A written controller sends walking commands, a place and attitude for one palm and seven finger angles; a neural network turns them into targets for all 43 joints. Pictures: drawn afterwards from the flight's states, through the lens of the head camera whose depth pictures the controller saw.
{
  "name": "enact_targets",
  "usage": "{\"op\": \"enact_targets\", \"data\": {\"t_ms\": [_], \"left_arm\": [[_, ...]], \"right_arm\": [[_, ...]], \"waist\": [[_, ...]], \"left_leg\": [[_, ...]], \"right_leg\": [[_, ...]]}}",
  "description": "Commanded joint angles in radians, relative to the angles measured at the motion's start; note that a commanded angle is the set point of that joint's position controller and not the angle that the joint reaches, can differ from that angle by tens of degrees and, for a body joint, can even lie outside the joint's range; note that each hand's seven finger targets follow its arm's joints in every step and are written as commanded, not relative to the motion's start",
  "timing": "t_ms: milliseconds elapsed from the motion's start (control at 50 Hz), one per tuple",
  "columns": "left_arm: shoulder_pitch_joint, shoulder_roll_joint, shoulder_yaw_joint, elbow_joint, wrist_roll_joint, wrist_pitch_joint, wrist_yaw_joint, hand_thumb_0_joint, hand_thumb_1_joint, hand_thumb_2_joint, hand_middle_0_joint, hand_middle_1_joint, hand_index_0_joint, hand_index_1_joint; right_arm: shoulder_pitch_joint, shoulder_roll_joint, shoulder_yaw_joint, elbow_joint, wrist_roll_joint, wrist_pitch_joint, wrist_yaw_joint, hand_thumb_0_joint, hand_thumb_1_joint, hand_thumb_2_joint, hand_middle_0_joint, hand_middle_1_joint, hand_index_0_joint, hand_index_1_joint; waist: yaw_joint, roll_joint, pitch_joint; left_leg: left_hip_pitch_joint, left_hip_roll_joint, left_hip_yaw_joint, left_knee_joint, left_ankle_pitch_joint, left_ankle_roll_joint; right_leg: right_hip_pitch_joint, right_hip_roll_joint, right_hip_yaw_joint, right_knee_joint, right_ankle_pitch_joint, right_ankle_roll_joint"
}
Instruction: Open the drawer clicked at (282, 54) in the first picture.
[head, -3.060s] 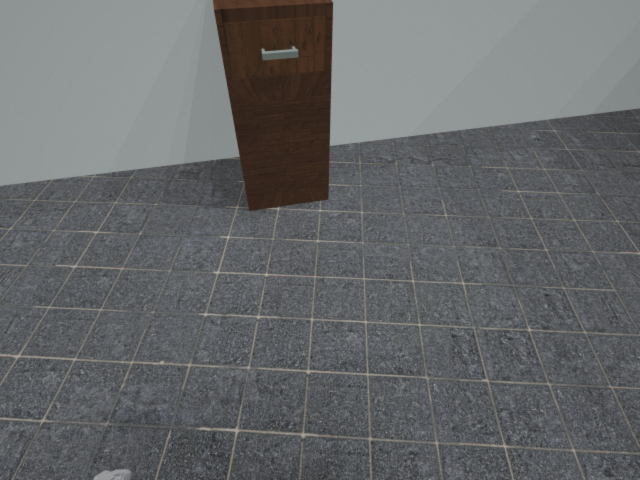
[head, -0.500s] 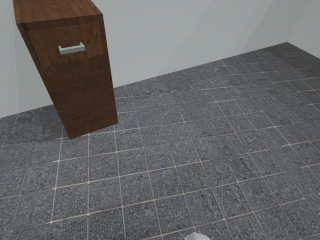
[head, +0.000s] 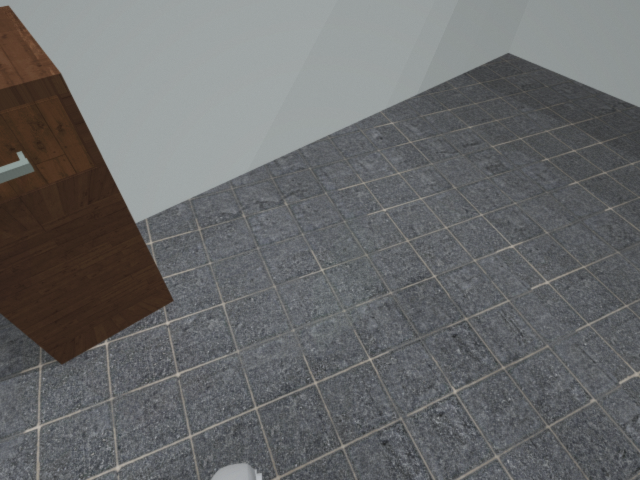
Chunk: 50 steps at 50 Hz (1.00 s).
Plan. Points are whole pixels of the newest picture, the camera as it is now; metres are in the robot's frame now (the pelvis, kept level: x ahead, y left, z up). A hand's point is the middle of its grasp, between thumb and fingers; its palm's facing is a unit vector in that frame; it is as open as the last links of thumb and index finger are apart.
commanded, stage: walk to a spot facing it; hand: left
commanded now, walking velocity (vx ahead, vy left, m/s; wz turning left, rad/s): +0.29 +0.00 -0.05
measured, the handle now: out of the picture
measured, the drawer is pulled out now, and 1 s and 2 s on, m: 0.00 0.00 0.00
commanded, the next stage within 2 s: turn to face it in 0.08 s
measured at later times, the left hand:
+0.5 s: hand (176, 412) +0.25 +0.23 -0.16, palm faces +0.10 -0.98 -0.18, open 7.3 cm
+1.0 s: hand (157, 469) +0.17 +0.24 -0.18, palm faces +0.44 -0.86 -0.24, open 7.4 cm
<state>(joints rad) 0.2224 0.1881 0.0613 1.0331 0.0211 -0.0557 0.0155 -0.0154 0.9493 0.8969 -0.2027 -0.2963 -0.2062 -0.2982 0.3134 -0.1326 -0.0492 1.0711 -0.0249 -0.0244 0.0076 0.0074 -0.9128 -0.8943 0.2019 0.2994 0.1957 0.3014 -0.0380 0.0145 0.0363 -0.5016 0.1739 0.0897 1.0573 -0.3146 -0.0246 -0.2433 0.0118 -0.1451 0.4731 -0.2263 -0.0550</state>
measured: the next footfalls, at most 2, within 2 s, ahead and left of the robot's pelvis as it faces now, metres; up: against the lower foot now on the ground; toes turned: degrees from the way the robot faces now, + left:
left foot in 0.18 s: +0.20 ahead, +0.15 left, +0.00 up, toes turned +10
right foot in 0.60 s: +0.28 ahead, -0.08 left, +0.00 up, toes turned +2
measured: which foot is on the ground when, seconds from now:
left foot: up 0.00-0.16, down 0.18-0.60, up 0.62-0.98, down 1.00-1.00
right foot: down 0.00-0.18, up 0.20-0.58, down 0.60-1.00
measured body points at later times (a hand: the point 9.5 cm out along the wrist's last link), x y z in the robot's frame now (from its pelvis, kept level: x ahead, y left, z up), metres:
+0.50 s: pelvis +0.17 +0.04 +0.01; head +0.20 +0.06 +0.45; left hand +0.24 +0.28 -0.15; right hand +0.17 -0.18 -0.15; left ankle +0.16 +0.14 -0.74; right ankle +0.21 -0.09 -0.69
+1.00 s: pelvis +0.22 +0.04 -0.01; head +0.26 +0.07 +0.43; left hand +0.15 +0.29 -0.16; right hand +0.45 -0.16 -0.13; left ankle +0.19 +0.14 -0.74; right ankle +0.24 -0.08 -0.74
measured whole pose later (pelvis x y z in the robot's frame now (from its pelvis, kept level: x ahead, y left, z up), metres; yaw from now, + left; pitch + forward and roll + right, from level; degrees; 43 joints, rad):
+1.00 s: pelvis +0.22 +0.04 -0.01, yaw +25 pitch +1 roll +0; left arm 0.24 0.24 0.05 0.93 0.03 0.02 0.02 0.01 0.91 0.90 -0.20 -0.30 -0.21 -0.30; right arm 0.10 -0.28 -0.08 0.90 -0.02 0.05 0.03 0.01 -0.91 -0.90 0.20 0.30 0.19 0.30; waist 0.02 -0.03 0.09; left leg -0.33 0.07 0.14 0.65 -0.31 -0.03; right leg -0.24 -0.20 -0.35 0.66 -0.38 0.03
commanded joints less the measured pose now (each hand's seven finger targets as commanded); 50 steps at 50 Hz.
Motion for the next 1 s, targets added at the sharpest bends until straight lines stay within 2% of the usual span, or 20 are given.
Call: {"op": "enact_targets", "data": {"t_ms": [0, 60, 120, 140, 160, 180, 220, 240, 300, 460, 540, 560, 580, 600, 620, 680, 880, 940, 960, 980], "left_arm": [[0.075, 0.118, 0.013, -0.018, 0.003, -0.014, -0.011, 0.000, 0.900, 0.900, -0.200, -0.300, -0.200, -0.300], [0.091, 0.138, 0.017, -0.003, 0.006, -0.010, -0.013, 0.000, 0.900, 0.900, -0.200, -0.300, -0.200, -0.300], [0.100, 0.126, 0.018, 0.005, 0.000, 0.003, -0.014, 0.000, 0.900, 0.900, -0.200, -0.300, -0.200, -0.300], [0.108, 0.096, 0.011, 0.001, -0.004, 0.008, -0.017, 0.000, 0.900, 0.900, -0.200, -0.300, -0.200, -0.300], [0.125, 0.036, 0.001, -0.019, -0.012, 0.009, -0.023, 0.000, 0.900, 0.900, -0.200, -0.300, -0.200, -0.300], [0.080, 0.053, -0.004, -0.041, -0.005, 0.005, -0.017, 0.000, 0.900, 0.900, -0.200, -0.300, -0.200, -0.300], [0.023, 0.064, -0.002, -0.029, -0.003, 0.001, -0.018, 0.000, 0.900, 0.900, -0.200, -0.300, -0.200, -0.300], [0.037, 0.043, -0.005, -0.014, -0.001, 0.003, -0.021, 0.000, 0.900, 0.900, -0.200, -0.300, -0.200, -0.300], [0.092, 0.010, -0.017, 0.011, -0.004, 0.029, -0.013, 0.000, 0.900, 0.900, -0.200, -0.300, -0.200, -0.300], [-0.039, 0.031, 0.006, -0.088, -0.011, 0.060, 0.004, 0.000, 0.900, 0.900, -0.200, -0.300, -0.200, -0.300], [0.034, 0.060, 0.020, -0.100, -0.013, 0.047, 0.010, 0.000, 0.900, 0.900, -0.200, -0.300, -0.200, -0.300], [0.070, 0.117, 0.029, -0.098, -0.006, 0.036, 0.015, 0.000, 0.900, 0.900, -0.200, -0.300, -0.200, -0.300], [0.109, 0.217, 0.048, -0.100, 0.007, 0.032, 0.024, 0.000, 0.900, 0.900, -0.200, -0.300, -0.200, -0.300], [0.122, 0.231, 0.040, -0.118, -0.002, 0.040, 0.022, 0.000, 0.900, 0.900, -0.200, -0.300, -0.200, -0.300], [0.062, 0.199, 0.046, -0.129, -0.002, 0.040, 0.030, 0.000, 0.900, 0.900, -0.200, -0.300, -0.200, -0.300], [-0.035, 0.129, 0.017, -0.163, 0.002, 0.039, 0.026, 0.000, 0.900, 0.900, -0.200, -0.300, -0.200, -0.300], [0.035, 0.223, 0.040, -0.158, 0.013, 0.057, 0.015, 0.000, 0.900, 0.900, -0.200, -0.300, -0.200, -0.300], [0.037, 0.239, 0.045, -0.158, 0.006, 0.066, 0.007, 0.000, 0.900, 0.900, -0.200, -0.300, -0.200, -0.300], [0.020, 0.234, 0.046, -0.167, -0.002, 0.069, 0.003, 0.000, 0.900, 0.900, -0.200, -0.300, -0.200, -0.300], [0.019, 0.174, 0.039, -0.209, -0.011, 0.072, -0.007, 0.000, 0.900, 0.900, -0.200, -0.300, -0.200, -0.300]], "right_arm": [[0.021, -0.041, -0.006, -0.056, -0.001, -0.007, 0.010, 0.000, -0.900, -0.900, 0.200, 0.300, 0.200, 0.300], [-0.042, -0.065, -0.009, -0.079, 0.001, -0.023, 0.016, 0.000, -0.900, -0.900, 0.200, 0.300, 0.200, 0.300], [0.023, -0.104, -0.015, -0.056, 0.001, -0.039, 0.008, 0.000, -0.900, -0.900, 0.200, 0.300, 0.200, 0.300], [0.121, -0.164, -0.025, -0.028, -0.004, -0.046, -0.002, 0.000, -0.900, -0.900, 0.200, 0.300, 0.200, 0.300], [0.222, -0.269, -0.047, -0.013, -0.018, -0.048, -0.011, 0.000, -0.900, -0.900, 0.200, 0.300, 0.200, 0.300], [0.266, -0.282, -0.041, 0.003, -0.015, -0.039, -0.020, 0.000, -0.900, -0.900, 0.200, 0.300, 0.200, 0.300], [0.139, -0.205, -0.016, -0.021, -0.004, -0.040, -0.031, 0.000, -0.900, -0.900, 0.200, 0.300, 0.200, 0.300], [0.083, -0.176, -0.004, -0.031, -0.004, -0.047, -0.034, 0.000, -0.900, -0.900, 0.200, 0.300, 0.200, 0.300], [0.020, -0.154, 0.005, -0.032, 0.009, -0.051, -0.038, 0.000, -0.900, -0.900, 0.200, 0.300, 0.200, 0.300], [0.006, -0.198, -0.034, -0.056, 0.001, 0.003, -0.030, 0.000, -0.900, -0.900, 0.200, 0.300, 0.200, 0.300], [-0.046, -0.206, -0.050, -0.089, 0.007, 0.024, -0.024, 0.000, -0.900, -0.900, 0.200, 0.300, 0.200, 0.300], [-0.035, -0.169, -0.048, -0.101, 0.016, 0.023, -0.018, 0.000, -0.900, -0.900, 0.200, 0.300, 0.200, 0.300], [-0.013, -0.096, -0.036, -0.133, 0.019, 0.024, -0.012, 0.000, -0.900, -0.900, 0.200, 0.300, 0.200, 0.300], [-0.012, -0.128, -0.048, -0.139, 0.010, 0.038, -0.017, 0.000, -0.900, -0.900, 0.200, 0.300, 0.200, 0.300], [-0.036, -0.133, -0.052, -0.139, 0.011, 0.051, -0.017, 0.000, -0.900, -0.900, 0.200, 0.300, 0.200, 0.300], [-0.052, -0.126, -0.048, -0.124, 0.004, 0.066, 0.004, 0.000, -0.900, -0.900, 0.200, 0.300, 0.200, 0.300], [-0.214, -0.144, -0.027, -0.224, 0.011, 0.064, 0.024, 0.000, -0.900, -0.900, 0.200, 0.300, 0.200, 0.300], [-0.172, -0.184, -0.032, -0.234, 0.007, 0.057, 0.022, 0.000, -0.900, -0.900, 0.200, 0.300, 0.200, 0.300], [-0.096, -0.237, -0.047, -0.219, 0.004, 0.048, 0.022, 0.000, -0.900, -0.900, 0.200, 0.300, 0.200, 0.300], [-0.027, -0.367, -0.076, -0.220, -0.005, 0.037, 0.015, 0.000, -0.900, -0.900, 0.200, 0.300, 0.200, 0.300]], "waist": [[0.024, -0.125, 0.024], [0.035, -0.150, 0.038], [-0.004, -0.023, 0.022], [-0.045, 0.104, -0.014], [-0.067, 0.331, -0.058], [-0.086, 0.348, -0.079], [-0.035, 0.153, 0.013], [-0.003, 0.111, 0.008], [0.044, 0.139, -0.048], [0.023, 0.154, -0.042], [0.071, 0.095, -0.051], [0.083, -0.036, -0.085], [0.089, -0.331, -0.121], [0.093, -0.271, -0.136], [0.072, -0.275, -0.111], [0.028, -0.176, -0.019], [0.075, -0.212, -0.052], [0.043, -0.172, -0.085], [-0.009, -0.071, -0.129], [-0.043, 0.246, -0.175]], "left_leg": [[0.044, -0.017, 0.024, -0.232, 0.074, -0.016], [0.090, -0.033, 0.031, -0.351, 0.072, -0.006], [0.341, -0.074, 0.069, -0.526, 0.122, -0.006], [0.486, -0.006, -0.037, -0.607, 0.066, 0.018], [0.580, 0.229, -0.325, -0.745, 0.053, 0.107], [0.578, 0.306, -0.472, -0.822, 0.124, 0.171], [0.431, 0.264, -0.378, -0.792, 0.360, 0.219], [0.393, 0.216, -0.284, -0.782, 0.476, 0.201], [0.357, 0.107, -0.122, -0.751, 0.701, 0.169], [0.326, 0.082, -0.212, -0.701, 0.615, 0.182], [0.204, 0.023, -0.246, -0.584, 0.424, 0.119], [0.089, -0.048, -0.183, -0.466, 0.239, 0.061], [-0.087, -0.192, -0.029, -0.227, -0.215, -0.010], [-0.063, -0.169, -0.091, -0.023, -0.319, -0.009], [-0.068, -0.140, -0.106, 0.089, -0.286, -0.012], [-0.076, -0.099, -0.079, 0.174, -0.112, -0.035], [0.055, -0.114, 0.049, -0.275, -0.099, -0.025], [0.227, -0.131, 0.085, -0.470, 0.030, -0.004], [0.389, -0.102, 0.034, -0.594, 0.179, 0.018], [0.570, 0.155, -0.332, -0.654, 0.530, 0.147]], "right_leg": [[-0.051, -0.239, 0.198, -0.282, -0.054, -0.110], [-0.017, -0.259, 0.213, -0.248, -0.072, -0.101], [-0.090, -0.204, 0.182, -0.106, -0.058, -0.060], [-0.169, -0.133, 0.140, 0.091, -0.040, -0.028], [-0.305, -0.021, 0.012, 0.378, -0.241, 0.027], [-0.364, -0.006, 0.069, 0.590, -0.375, 0.035], [-0.392, -0.098, 0.113, 0.722, -0.276, 0.044], [-0.345, -0.122, 0.120, 0.683, -0.234, 0.061], [-0.212, -0.112, 0.088, 0.514, -0.163, 0.098], [-0.166, -0.071, 0.065, 0.306, -0.143, 0.129], [0.068, -0.063, 0.054, -0.004, 0.056, 0.122], [0.221, -0.181, 0.157, -0.089, 0.168, 0.095], [0.337, -0.454, 0.381, -0.140, 0.367, -0.002], [0.234, -0.534, 0.390, -0.158, 0.391, -0.077], [0.169, -0.510, 0.370, -0.169, 0.361, -0.084], [0.076, -0.380, 0.134, -0.141, 0.328, -0.045], [0.157, -0.401, -0.023, -0.042, 0.429, -0.043], [0.092, -0.389, -0.072, 0.073, 0.376, 0.009], [-0.001, -0.364, -0.097, 0.223, 0.309, 0.052], [-0.265, -0.215, -0.127, 0.478, -0.146, 0.140]]}}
